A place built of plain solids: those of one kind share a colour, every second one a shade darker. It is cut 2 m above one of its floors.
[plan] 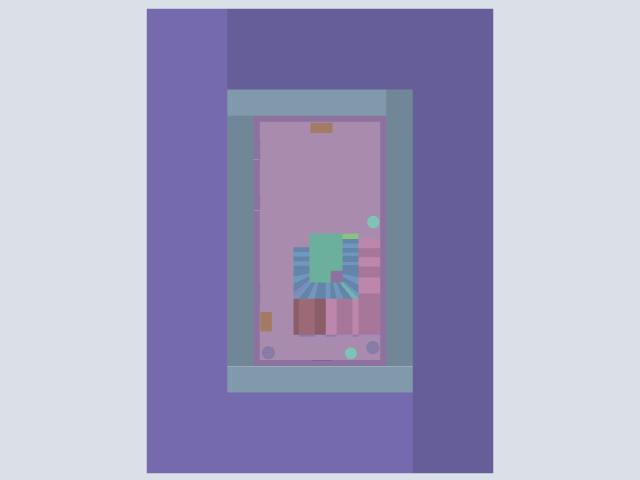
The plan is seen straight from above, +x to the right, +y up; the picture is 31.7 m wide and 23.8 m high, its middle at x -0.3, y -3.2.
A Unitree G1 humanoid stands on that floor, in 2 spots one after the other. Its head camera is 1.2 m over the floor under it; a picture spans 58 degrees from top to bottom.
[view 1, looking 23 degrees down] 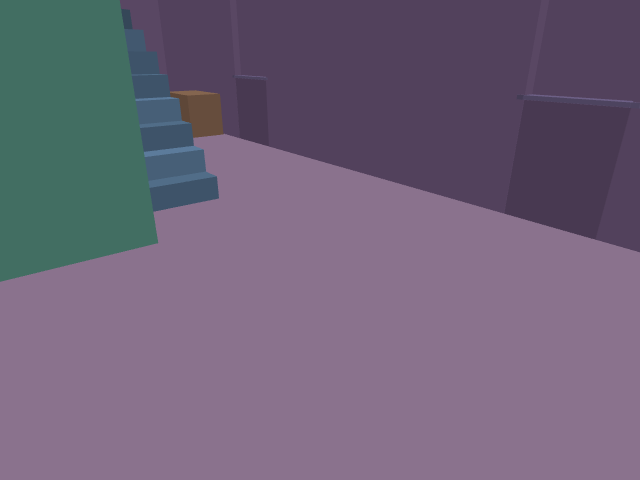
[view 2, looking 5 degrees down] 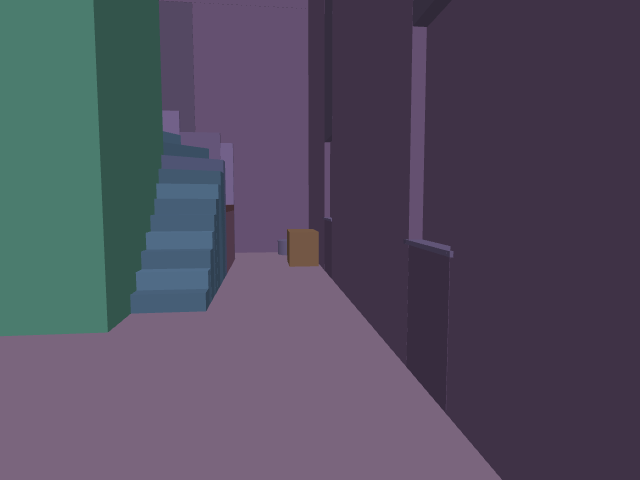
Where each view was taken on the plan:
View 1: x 0.00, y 0.00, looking -128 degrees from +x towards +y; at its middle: floor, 3.07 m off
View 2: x -2.29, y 1.24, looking -97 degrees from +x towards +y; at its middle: wall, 8.25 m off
